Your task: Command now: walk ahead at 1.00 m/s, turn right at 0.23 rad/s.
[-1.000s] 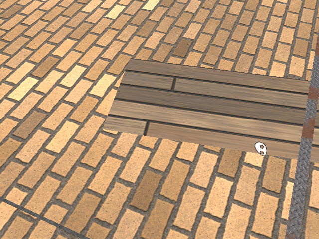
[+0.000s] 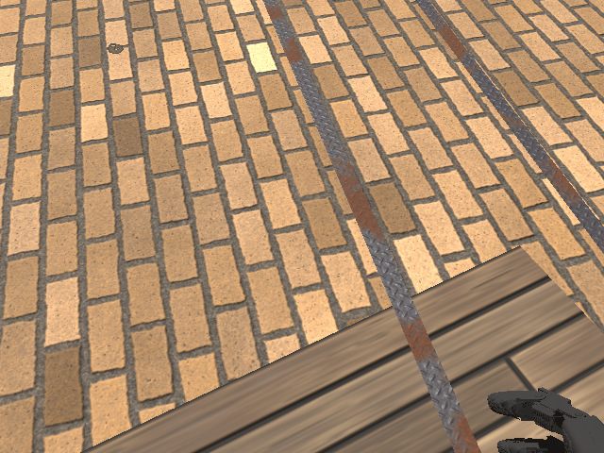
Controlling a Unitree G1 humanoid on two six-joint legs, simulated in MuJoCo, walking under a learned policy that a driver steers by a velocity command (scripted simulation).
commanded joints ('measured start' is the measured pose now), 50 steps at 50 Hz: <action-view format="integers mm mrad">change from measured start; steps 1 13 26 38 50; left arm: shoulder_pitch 12 -283 -454 -382 -378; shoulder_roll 135 137 107 95 152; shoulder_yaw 27 -21 -17 18 68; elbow -43 -196 -303 -256 -183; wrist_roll -8 20 9 41 -13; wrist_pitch -42 -54 0 60 62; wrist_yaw -4 13 38 68 40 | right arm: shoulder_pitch -88 224 231 237 224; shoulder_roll -59 -195 -208 -146 -170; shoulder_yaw -11 -104 -138 -116 -147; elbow -44 43 24 -49 -54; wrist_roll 27 77 84 79 75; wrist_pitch -7 -39 82 118 144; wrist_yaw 8 -8 -87 -58 -14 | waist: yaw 30 -113 -79 -89 -115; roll -17 -105 133 -140 -139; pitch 45 -140 -157 -136 -161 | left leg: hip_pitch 256 815 511 112 501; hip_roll -78 63 -163 -105 -126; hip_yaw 132 -425 -404 14 133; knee -179 -451 -294 421 -214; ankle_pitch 234 366 112 -401 -237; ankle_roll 56 365 130 -81 66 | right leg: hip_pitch -172 -718 -379 -184 -234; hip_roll -245 -189 -109 -439 -509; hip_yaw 96 24 48 52 -216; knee -184 1136 178 1 155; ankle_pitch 596 -126 288 429 169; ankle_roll -21 209 252 -55 86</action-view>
